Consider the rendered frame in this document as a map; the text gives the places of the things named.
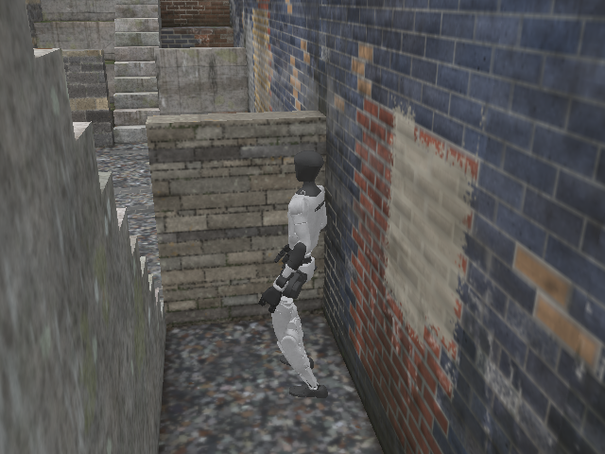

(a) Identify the left robot upper arm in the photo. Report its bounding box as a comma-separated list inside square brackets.
[288, 197, 311, 254]

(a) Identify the right robot hand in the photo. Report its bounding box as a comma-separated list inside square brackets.
[274, 244, 293, 269]

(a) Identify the robot left foot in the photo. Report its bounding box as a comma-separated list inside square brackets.
[289, 383, 328, 398]

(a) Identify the robot left forearm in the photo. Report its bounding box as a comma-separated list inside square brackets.
[273, 242, 306, 291]

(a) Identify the right robot upper arm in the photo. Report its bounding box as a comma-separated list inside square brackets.
[317, 185, 327, 229]

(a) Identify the left robot hand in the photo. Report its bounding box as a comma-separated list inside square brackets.
[258, 286, 282, 313]

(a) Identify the robot left shin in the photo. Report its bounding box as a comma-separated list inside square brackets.
[277, 336, 319, 390]

